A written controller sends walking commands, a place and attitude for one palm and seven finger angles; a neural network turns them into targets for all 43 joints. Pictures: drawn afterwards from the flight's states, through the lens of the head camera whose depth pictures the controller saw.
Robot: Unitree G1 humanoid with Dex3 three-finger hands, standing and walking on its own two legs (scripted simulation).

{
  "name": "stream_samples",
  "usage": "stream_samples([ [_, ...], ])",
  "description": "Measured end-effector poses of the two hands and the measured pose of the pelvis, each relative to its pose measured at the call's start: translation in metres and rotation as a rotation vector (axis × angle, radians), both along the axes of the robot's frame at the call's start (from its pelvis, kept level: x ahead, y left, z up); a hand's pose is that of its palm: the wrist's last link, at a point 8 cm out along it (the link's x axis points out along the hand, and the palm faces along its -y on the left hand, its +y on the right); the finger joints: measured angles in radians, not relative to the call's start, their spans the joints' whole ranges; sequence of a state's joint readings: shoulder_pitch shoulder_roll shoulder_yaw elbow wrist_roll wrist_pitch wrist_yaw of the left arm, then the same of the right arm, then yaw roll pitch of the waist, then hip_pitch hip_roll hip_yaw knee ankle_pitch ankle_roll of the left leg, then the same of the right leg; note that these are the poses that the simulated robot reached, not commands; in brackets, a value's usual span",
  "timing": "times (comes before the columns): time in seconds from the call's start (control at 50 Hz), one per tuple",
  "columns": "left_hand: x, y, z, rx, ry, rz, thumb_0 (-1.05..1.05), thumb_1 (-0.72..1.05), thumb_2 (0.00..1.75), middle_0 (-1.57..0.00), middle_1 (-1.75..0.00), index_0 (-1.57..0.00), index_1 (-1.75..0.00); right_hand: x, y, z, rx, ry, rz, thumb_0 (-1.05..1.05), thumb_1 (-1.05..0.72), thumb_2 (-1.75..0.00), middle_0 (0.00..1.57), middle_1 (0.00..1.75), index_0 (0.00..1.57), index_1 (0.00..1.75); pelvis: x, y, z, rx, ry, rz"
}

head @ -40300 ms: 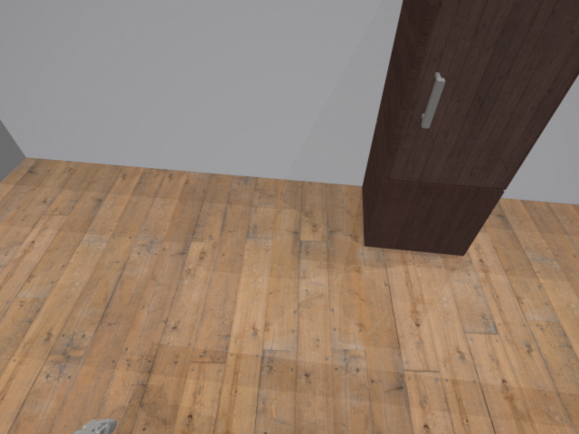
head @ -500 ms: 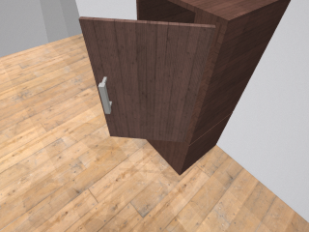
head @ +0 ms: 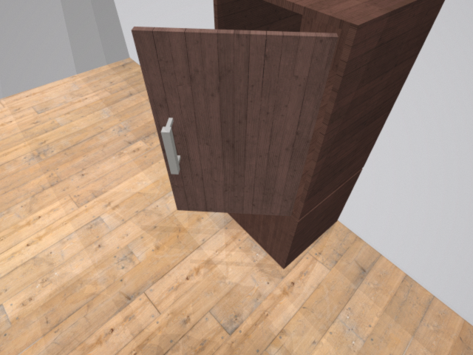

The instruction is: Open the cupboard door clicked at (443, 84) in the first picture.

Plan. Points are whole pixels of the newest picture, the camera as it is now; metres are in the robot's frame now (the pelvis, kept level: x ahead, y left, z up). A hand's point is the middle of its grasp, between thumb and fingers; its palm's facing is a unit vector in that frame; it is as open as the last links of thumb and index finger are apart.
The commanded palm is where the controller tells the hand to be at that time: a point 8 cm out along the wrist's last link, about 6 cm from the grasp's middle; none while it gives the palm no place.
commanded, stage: look again from close up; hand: left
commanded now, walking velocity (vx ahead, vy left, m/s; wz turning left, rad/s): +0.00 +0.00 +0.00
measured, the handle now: (172, 146) +0.59 +0.20 -0.02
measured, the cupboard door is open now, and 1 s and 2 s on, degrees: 46 46 46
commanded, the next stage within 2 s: shuffle to correct the standing spot in 0.24 s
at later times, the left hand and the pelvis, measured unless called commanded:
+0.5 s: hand out of the picture -0.03 +0.19 -0.17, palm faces -0.01 -0.98 -0.21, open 7.4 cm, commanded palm none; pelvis -0.01 +0.01 +0.00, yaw -1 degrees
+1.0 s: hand out of the picture +0.09 +0.17 -0.17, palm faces +0.02 -0.97 -0.24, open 7.3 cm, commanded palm none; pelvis +0.05 -0.01 +0.00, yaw +0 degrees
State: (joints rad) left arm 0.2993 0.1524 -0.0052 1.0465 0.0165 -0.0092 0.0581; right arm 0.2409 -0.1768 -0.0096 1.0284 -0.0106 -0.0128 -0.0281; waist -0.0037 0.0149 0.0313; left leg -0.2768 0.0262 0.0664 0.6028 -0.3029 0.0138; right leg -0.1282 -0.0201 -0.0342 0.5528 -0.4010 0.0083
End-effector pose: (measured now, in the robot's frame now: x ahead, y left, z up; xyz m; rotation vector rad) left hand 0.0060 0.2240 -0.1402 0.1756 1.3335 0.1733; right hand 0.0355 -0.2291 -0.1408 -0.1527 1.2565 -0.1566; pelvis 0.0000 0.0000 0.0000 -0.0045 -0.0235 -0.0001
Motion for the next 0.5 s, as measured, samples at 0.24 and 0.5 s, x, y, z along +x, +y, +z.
stream_samples([
  [0.24,-0.008,0.027,0.007,0.013,-0.007,-0.030,0.01,0.90,0.89,-0.20,-0.30,-0.20,-0.30,-0.027,0.010,0.007,0.006,0.040,0.018,0.00,-0.93,-0.90,0.20,0.30,0.20,0.29,-0.017,0.011,0.006,0.008,0.018,-0.004],
  [0.5,-0.035,0.019,0.001,-0.014,0.098,-0.012,0.01,0.90,0.89,-0.20,-0.30,-0.20,-0.30,-0.040,0.005,0.005,0.002,0.112,0.001,0.00,-0.91,-0.90,0.20,0.30,0.20,0.29,-0.009,0.008,0.004,0.015,0.029,-0.010],
])
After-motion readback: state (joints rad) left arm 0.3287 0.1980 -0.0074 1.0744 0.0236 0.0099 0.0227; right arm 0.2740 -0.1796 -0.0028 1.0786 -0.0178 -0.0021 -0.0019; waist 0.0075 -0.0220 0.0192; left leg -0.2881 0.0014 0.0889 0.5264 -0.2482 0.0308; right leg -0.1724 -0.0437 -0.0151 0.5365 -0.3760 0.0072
